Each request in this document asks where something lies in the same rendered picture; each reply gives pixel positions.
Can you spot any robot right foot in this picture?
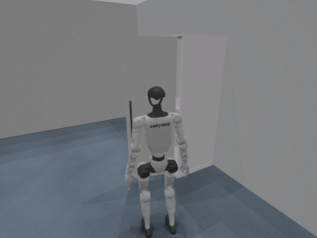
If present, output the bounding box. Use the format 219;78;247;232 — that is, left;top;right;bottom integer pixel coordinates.
165;215;177;235

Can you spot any right robot forearm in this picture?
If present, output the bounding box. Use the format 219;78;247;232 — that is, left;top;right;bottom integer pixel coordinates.
178;138;188;163

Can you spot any right robot upper arm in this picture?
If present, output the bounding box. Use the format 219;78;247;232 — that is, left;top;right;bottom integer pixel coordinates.
169;112;186;145

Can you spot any left robot upper arm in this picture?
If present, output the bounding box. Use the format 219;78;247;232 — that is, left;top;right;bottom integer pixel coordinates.
132;115;146;153

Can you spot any right robot hand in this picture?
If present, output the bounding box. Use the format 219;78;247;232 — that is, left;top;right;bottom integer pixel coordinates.
178;162;189;178

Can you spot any left robot hand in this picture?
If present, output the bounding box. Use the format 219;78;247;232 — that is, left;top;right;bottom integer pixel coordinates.
124;173;136;190

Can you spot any fridge door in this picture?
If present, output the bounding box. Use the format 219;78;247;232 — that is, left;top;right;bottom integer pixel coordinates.
121;36;178;178

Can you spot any robot right shin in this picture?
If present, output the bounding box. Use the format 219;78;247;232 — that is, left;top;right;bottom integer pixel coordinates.
165;188;176;226

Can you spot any handle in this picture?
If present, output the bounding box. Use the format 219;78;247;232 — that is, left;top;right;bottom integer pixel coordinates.
129;101;133;137

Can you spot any left robot forearm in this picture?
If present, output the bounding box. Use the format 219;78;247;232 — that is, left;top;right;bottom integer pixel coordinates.
126;143;138;175

